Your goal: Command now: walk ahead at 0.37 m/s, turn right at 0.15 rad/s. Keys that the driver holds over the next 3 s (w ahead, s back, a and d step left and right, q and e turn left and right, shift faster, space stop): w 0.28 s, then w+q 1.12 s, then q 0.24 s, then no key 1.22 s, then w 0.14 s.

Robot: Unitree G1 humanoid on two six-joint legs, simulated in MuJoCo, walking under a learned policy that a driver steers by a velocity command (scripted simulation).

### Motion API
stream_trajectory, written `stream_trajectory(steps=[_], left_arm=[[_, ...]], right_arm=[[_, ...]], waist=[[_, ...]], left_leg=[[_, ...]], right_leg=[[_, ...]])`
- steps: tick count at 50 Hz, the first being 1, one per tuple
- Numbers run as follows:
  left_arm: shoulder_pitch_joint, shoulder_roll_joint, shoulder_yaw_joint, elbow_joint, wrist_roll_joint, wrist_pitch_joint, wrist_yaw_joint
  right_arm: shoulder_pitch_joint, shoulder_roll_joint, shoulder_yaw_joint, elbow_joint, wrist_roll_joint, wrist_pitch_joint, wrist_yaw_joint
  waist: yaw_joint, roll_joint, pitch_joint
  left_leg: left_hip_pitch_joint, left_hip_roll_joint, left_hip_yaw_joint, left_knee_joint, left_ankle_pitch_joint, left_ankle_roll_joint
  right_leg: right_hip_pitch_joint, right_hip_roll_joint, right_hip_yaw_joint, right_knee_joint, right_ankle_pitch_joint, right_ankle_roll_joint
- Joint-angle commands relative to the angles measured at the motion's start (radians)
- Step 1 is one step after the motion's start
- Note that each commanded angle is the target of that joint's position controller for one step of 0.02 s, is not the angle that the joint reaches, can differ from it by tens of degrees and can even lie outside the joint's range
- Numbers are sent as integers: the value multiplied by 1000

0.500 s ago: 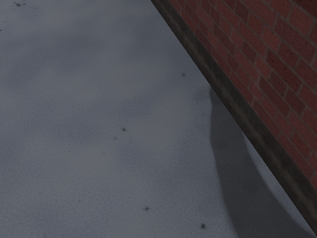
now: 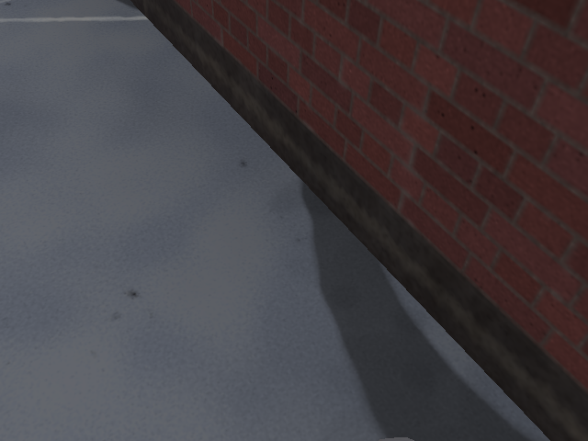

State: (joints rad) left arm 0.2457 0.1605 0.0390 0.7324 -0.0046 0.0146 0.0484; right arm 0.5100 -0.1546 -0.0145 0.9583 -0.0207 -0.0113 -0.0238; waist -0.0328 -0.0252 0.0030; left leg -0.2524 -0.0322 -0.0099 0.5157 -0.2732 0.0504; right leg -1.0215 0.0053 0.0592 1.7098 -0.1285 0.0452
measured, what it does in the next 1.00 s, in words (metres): walks ahead, turning left: right foot, then left foot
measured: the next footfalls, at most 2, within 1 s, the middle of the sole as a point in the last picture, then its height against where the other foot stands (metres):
right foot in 0.24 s outside the picture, level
left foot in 0.76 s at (249, 439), level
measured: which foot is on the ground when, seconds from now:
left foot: down 0.00-0.24, up 0.26-0.74, down 0.76-1.00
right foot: up 0.00-0.22, down 0.24-0.76, up 0.78-1.00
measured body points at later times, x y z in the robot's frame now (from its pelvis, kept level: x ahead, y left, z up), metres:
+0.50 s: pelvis +0.22 -0.06 +0.01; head +0.24 -0.09 +0.45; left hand +0.19 +0.20 -0.12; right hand +0.36 -0.33 -0.12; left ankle +0.32 +0.13 -0.64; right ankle +0.16 -0.15 -0.74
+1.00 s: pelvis +0.51 +0.03 +0.01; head +0.55 +0.04 +0.45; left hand +0.60 +0.34 -0.08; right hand +0.69 -0.20 -0.10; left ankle +0.48 +0.08 -0.74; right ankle +0.67 -0.13 -0.66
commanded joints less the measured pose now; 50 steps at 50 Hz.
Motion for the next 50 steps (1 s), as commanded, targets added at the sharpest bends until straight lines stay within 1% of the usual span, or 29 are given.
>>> stream_trajectory(steps=[1, 2, 6, 9, 11, 12, 13, 14, 15, 16, 17, 18, 19, 22, 24, 28, 32, 35, 36, 37, 38, 39, 40, 41, 42, 43, 46, 47, 50], left_arm=[[-150, 22, 4, -129, 12, -27, -16], [-202, 20, 1, -146, 2, -31, -19], [-277, 56, 9, -158, -41, -59, -32], [-259, 90, 27, -138, -47, -82, -50], [-136, 121, 44, -91, -37, -82, -43], [34, 168, 69, -49, -33, -88, -35], [238, 263, 93, -7, 2, -79, -18], [367, 289, 106, 58, 14, -82, -28], [341, 218, 84, 81, 13, -89, -32], [260, 175, 69, 71, 7, -95, -32], [157, 163, 58, 46, 19, -103, -36], [76, 146, 47, 36, 25, -114, -43], [48, 129, 41, 42, 29, -123, -51], [126, 151, 37, 104, 20, -137, -50], [146, 160, 32, 126, 18, -137, -40], [223, 148, 16, 169, 8, -127, -11], [294, 210, 25, 188, 24, -104, -18], [252, 254, 30, 149, 19, -88, -7], [236, 275, 35, 141, 11, -86, -2], [199, 283, 37, 126, 3, -93, -1], [191, 248, 24, 103, 12, -123, -9], [334, 121, -19, 61, 40, -167, -47], [225, 230, 7, 47, 17, -213, -74], [90, 270, 23, 11, -22, -213, -67], [57, 245, 15, -16, 0, -198, -49], [61, 243, 23, -10, 27, -174, -34], [77, 229, 32, -31, 44, -118, -22], [46, 217, 30, -49, 51, -113, -20], [-103, 180, 18, -95, 38, -110, -27]], right_arm=[[-28, -143, -33, -69, 5, -20, -31], [-27, -156, -39, -75, 23, -15, -36], [-28, -227, -72, -88, 39, -22, -31], [-2, -204, -76, -72, 34, -31, -6], [22, -197, -76, -77, 24, -21, -3], [-34, -179, -70, -101, 17, -28, 3], [-75, -84, -41, -146, 9, -55, 8], [-76, -97, -43, -153, 46, -95, 17], [-150, -170, -66, -150, 66, -107, 16], [-216, -170, -64, -166, 55, -105, 12], [-246, -167, -66, -169, 41, -94, 5], [-242, -178, -73, -172, 27, -79, 2], [-218, -156, -71, -172, 31, -61, 5], [-197, -131, -68, -192, 35, -45, 17], [-289, -144, -69, -241, 29, -40, 22], [-469, -121, -60, -330, 37, -48, 42], [-593, -100, -48, -401, 34, -48, 83], [-570, -131, -53, -437, 22, -54, 108], [-472, -162, -67, -427, 23, -52, 116], [-277, -222, -94, -381, 28, -51, 110], [-93, -298, -120, -340, 39, -41, 85], [-145, -428, -127, -367, 31, -44, 69], [-33, -353, -115, -377, 4, -39, 41], [-80, -298, -103, -370, -9, -39, 32], [-202, -269, -92, -383, 10, -45, 37], [-280, -247, -81, -409, 18, -50, 43], [-333, -236, -77, -407, 30, -55, 54], [-328, -244, -78, -397, 31, -58, 49], [-247, -250, -74, -344, 39, -54, 35]], waist=[[-11, 125, 44], [-36, 145, 46], [-78, 187, 116], [-64, 139, 126], [-17, 139, 69], [77, 107, -34], [149, -136, -191], [172, -278, -270], [171, -176, -105], [154, -160, -16], [117, -81, 4], [65, -78, 10], [31, -83, -1], [9, -53, 1], [18, -26, 15], [68, -69, 49], [117, -46, 88], [60, -116, 33], [-1, -147, -23], [-108, -141, -107], [-190, -45, -206], [-33, 282, -366], [-133, 190, -496], [-133, 133, -333], [-46, -5, -176], [17, -40, -123], [94, 29, -36], [95, 43, -24], [32, 88, -14]], left_leg=[[-5, 225, -272, -273, -114, 162], [-25, 226, -262, -306, -98, 159], [-21, 270, -252, -380, -144, 160], [99, 303, -287, -321, -124, 159], [87, 253, -236, -189, 6, 119], [-56, 189, -165, 30, 125, 81], [-408, 68, -42, 428, -66, 20], [-617, -1, -103, 669, -336, -8], [-757, 36, -149, 777, -296, -9], [-793, 71, -122, 795, -188, -2], [-730, 99, -109, 760, -67, -7], [-641, 122, -125, 717, 14, -17], [-559, 108, -145, 708, 70, -20], [-561, 81, -163, 676, 215, -44], [-592, 66, -188, 575, 307, -43], [-511, 39, -76, 317, 470, -49], [-592, 25, -7, 267, 324, -8], [-391, -51, 119, 213, 99, 51], [-230, -73, 131, 204, 66, 79], [66, -85, 98, 108, 169, 122], [429, 33, -122, 35, 258, 180], [765, 361, -745, 0, 407, 424], [795, 381, -905, -146, 193, 451], [682, 328, -739, -149, 227, 400], [447, 271, -591, -158, 350, 324], [269, 231, -499, -175, 462, 297], [-33, 140, -361, -245, 524, 262], [-85, 111, -310, -249, 563, 248], [-99, 51, -260, -224, 549, 204]], right_leg=[[48, -74, -4, -500, 212, 32], [149, -71, -18, -674, 214, 39], [409, -24, -76, -1015, 83, 37], [505, -16, -77, -1198, -54, -21], [735, -6, -86, -1289, -131, -55], [1013, -64, -10, -1264, -111, -90], [1398, -296, 348, -1254, -101, -192], [1436, -452, 702, -1408, -291, -346], [1349, -414, 604, -1420, -361, -326], [1237, -357, 440, -1423, -321, -275], [1110, -309, 335, -1435, -204, -239], [985, -271, 255, -1445, -61, -213], [890, -237, 178, -1451, 26, -186], [833, -233, 79, -1473, 165, -191], [844, -247, 44, -1482, 229, -187], [869, -203, -83, -1482, 289, -139], [1068, -278, -82, -1406, 431, -145], [1060, -266, -166, -1236, 925, -120], [1007, -276, -168, -1105, 1062, -128], [872, -266, -181, -900, 1056, -116], [595, -204, -197, -584, 601, -77], [216, -1, -90, -181, -442, -29], [112, 0, 117, -126, -388, -46], [42, -31, 99, -155, -321, -46], [98, -70, 69, -288, -247, -31], [206, -97, 56, -371, -230, -12], [389, -118, 16, -526, -177, 7], [417, -108, -7, -604, -125, 14], [471, -63, -35, -870, 33, 25]])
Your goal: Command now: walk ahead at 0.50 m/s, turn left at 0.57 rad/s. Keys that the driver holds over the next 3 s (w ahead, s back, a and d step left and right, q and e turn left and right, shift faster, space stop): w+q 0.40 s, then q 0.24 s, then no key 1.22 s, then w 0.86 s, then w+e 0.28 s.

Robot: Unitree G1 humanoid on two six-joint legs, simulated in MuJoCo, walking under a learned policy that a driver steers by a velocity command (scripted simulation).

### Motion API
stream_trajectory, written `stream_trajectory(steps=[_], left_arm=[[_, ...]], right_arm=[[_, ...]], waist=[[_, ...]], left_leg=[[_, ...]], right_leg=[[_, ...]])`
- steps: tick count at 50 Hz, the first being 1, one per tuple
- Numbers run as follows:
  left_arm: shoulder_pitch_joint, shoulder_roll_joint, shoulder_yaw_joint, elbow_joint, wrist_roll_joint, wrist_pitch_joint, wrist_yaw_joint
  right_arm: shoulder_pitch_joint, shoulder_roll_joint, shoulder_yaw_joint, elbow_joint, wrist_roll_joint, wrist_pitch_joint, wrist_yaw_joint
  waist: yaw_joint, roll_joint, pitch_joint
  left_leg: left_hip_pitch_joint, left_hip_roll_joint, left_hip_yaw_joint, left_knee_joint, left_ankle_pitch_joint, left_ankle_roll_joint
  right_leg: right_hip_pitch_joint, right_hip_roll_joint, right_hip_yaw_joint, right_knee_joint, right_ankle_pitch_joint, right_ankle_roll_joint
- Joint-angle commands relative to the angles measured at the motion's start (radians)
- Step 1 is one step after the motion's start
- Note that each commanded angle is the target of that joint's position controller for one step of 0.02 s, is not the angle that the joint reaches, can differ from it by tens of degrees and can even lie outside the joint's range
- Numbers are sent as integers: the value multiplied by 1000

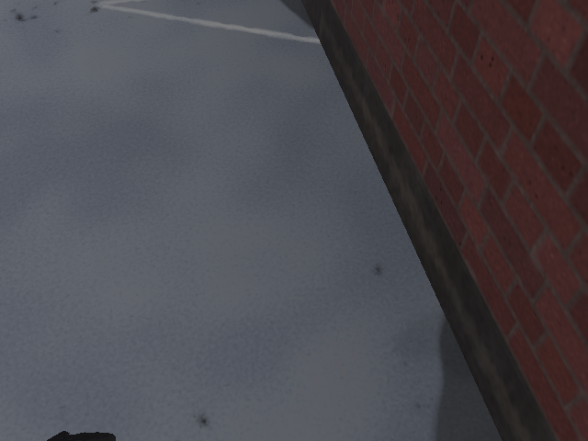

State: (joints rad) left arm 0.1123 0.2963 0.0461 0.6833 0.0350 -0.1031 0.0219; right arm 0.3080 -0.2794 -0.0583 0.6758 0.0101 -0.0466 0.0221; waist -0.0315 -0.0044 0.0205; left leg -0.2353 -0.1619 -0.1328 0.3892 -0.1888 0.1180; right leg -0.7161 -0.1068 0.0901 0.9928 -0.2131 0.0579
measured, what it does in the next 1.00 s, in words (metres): walks ahead, turning left: right foot, then left foot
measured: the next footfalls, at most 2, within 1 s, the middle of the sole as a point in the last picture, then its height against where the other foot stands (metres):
right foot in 0.20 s outside the picture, level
left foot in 0.70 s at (202, 439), level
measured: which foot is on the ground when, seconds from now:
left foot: down 0.00-0.22, up 0.24-0.68, down 0.70-1.00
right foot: up 0.00-0.18, down 0.20-0.70, up 0.72-1.00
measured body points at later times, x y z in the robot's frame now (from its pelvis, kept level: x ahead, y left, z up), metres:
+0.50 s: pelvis +0.27 -0.02 +0.01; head +0.30 -0.02 +0.45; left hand +0.20 +0.28 -0.10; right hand +0.51 -0.23 -0.09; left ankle +0.32 +0.18 -0.66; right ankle +0.26 -0.14 -0.74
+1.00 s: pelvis +0.39 +0.10 -0.01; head +0.41 +0.14 +0.44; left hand +0.38 +0.40 -0.13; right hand +0.65 -0.04 -0.10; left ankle +0.43 +0.19 -0.74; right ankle +0.51 -0.04 -0.70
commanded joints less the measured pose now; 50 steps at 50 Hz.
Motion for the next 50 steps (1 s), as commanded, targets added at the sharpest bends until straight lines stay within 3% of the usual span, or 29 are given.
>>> stream_trajectory(steps=[1, 3, 4, 6, 7, 9, 10, 11, 12, 13, 15, 16, 19, 22, 25, 27, 29, 31, 33, 34, 35, 36, 37, 38, 39, 40, 42, 45, 50], left_arm=[[-27, 32, 4, -60, -6, 9, -5], [-128, 41, 1, -86, -15, 2, -16], [-121, 74, 10, -73, -25, -5, -19], [-134, 120, 27, -75, -34, -26, -26], [-117, 147, 33, -70, -33, -36, -26], [-50, 166, 49, -56, -34, -48, -17], [51, 208, 66, -47, -16, -48, -1], [211, 278, 86, -22, 4, -40, 11], [307, 268, 95, 30, -14, -21, 4], [274, 186, 72, 20, -32, -15, 7], [189, 135, 56, 20, -20, 3, 13], [167, 122, 50, 28, -16, 3, 14], [167, 120, 49, 54, -16, -4, 10], [168, 154, 58, 84, -17, -4, 12], [122, 164, 58, 99, -21, 16, 17], [133, 177, 65, 114, -24, 30, 15], [136, 201, 74, 119, -46, 35, 20], [126, 212, 81, 121, -64, 41, 26], [98, 223, 89, 103, -86, 41, 24], [106, 191, 80, 104, -85, 42, 19], [155, 153, 65, 87, -47, 40, 9], [333, 38, 21, 65, 3, 39, -9], [311, 145, 32, 99, -33, 39, -23], [201, 164, 41, 78, -62, 49, -24], [164, 132, 32, 73, -55, 59, -11], [148, 123, 31, 83, -46, 70, 6], [185, 118, 34, 96, -41, 94, 15], [177, 81, 26, 100, -31, 102, 20], [91, 59, 16, 102, -28, 120, 14]], right_arm=[[-19, -134, -33, -47, 14, -14, -14], [30, -154, -38, -22, 17, -15, -19], [44, -161, -42, -9, 17, -18, -18], [47, -150, -41, -4, 19, -14, -15], [54, -145, -37, -9, 8, -14, -13], [70, -140, -40, 3, 22, -14, -11], [47, -104, -31, -11, 26, -28, -3], [125, -59, -18, -19, 35, -39, -8], [186, -70, -13, -20, 48, -41, -19], [129, -149, -27, -20, 44, -35, -21], [6, -150, -33, -45, 17, -19, -32], [-17, -140, -37, -51, 7, -16, -33], [-5, -79, -31, -67, 28, -1, -28], [-62, -49, -23, -107, 20, 10, -29], [-132, -11, -10, -128, 26, 19, -14], [-189, -7, -7, -156, 24, 33, -6], [-218, -27, -13, -173, 31, 42, 7], [-223, -65, -29, -187, 23, 48, 18], [-125, -105, -48, -167, 9, 60, 20], [4, -149, -74, -116, 9, 61, 10], [73, -217, -95, -97, 12, 64, -9], [-27, -315, -87, -142, -20, 58, -14], [-31, -213, -61, -176, -28, 50, -1], [-84, -162, -42, -161, -21, 39, 8], [-119, -123, -31, -138, 3, 31, 11], [-154, -99, -22, -131, 10, 27, 9], [-186, -116, -27, -124, -15, 19, 11], [-197, -99, -23, -108, -24, 11, 0], [-191, -70, -12, -64, -33, 31, -28]], waist=[[5, 73, -31], [-36, 76, -34], [-45, 102, -51], [-42, 121, -55], [-41, 125, -53], [5, 154, -51], [62, 144, -126], [90, -24, -277], [97, -307, -381], [110, -204, -271], [106, -85, -72], [90, -77, -41], [61, -113, -5], [50, -107, 32], [44, -99, 20], [48, -108, 13], [44, -127, 26], [34, -129, 5], [-29, -122, -38], [-82, -97, -110], [-99, 81, -175], [69, 373, -343], [-15, 195, -529], [-8, 111, -383], [18, 44, -266], [38, 34, -188], [81, 76, -157], [84, 86, -168], [52, 121, -100]], left_leg=[[-102, 170, -145, -86, 410, 118], [-59, 173, -203, -70, 281, 91], [-11, 183, -224, -56, 253, 82], [68, 211, -304, -1, 226, 86], [91, 228, -338, 23, 199, 87], [122, 228, -357, 88, 324, 73], [83, 183, -310, 220, 352, 41], [-163, 85, -192, 505, 132, -33], [-369, 45, -88, 768, -417, -69], [-477, 122, -91, 837, -390, -82], [-498, 179, -20, 849, -230, -109], [-484, 206, -15, 809, -175, -110], [-468, 238, 17, 741, -110, -114], [-520, 243, 41, 654, -23, -147], [-406, 217, 126, 474, 152, -151], [-328, 192, 153, 389, 204, -131], [-302, 201, 147, 303, 207, -114], [-270, 197, 159, 246, 162, -91], [-104, 165, 179, 174, 148, -38], [77, 121, 180, 134, 181, -10], [307, 220, 33, 114, 604, 28], [550, 517, -389, 136, 916, 242], [507, 549, -497, 29, 644, 291], [406, 498, -374, 3, 520, 240], [287, 444, -279, -8, 427, 180], [166, 405, -220, -28, 415, 144], [11, 368, -151, -67, 466, 132], [-12, 353, -89, -81, 498, 148], [-69, 317, -76, -148, 34, 118]], right_leg=[[186, 69, -68, -251, 166, 10], [220, 106, -58, -401, 239, 5], [249, 113, -44, -445, 258, -1], [267, 122, -13, -487, 222, -19], [288, 126, -16, -491, 181, -30], [399, 127, -38, -572, 167, -77], [588, 50, 14, -557, 212, -118], [944, -160, 276, -528, 197, -237], [1066, -354, 620, -622, -53, -358], [976, -345, 624, -676, -287, -318], [777, -248, 383, -725, -139, -244], [719, -214, 296, -742, -36, -227], [650, -171, 144, -802, 51, -215], [632, -193, 37, -814, 298, -239], [582, -127, -155, -753, 568, -199], [567, -131, -196, -732, 625, -178], [607, -148, -214, -732, 568, -153], [676, -171, -222, -684, 601, -142], [674, -161, -254, -544, 686, -125], [618, -105, -268, -365, 676, -102], [427, -20, -272, -93, 261, -42], [134, 118, -177, 290, -523, 18], [161, 98, 11, 401, -496, 10], [100, 60, -6, 397, -414, 0], [83, 21, -20, 319, -335, -5], [119, 0, -13, 245, -283, -4], [256, 5, -25, 177, -213, -6], [316, 19, -33, 28, -181, 8], [390, 24, -29, -187, -90, 20]])
Over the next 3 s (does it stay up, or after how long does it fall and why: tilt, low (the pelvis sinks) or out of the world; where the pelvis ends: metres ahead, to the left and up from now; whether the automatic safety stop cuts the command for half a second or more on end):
stays up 0.86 0.33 0.00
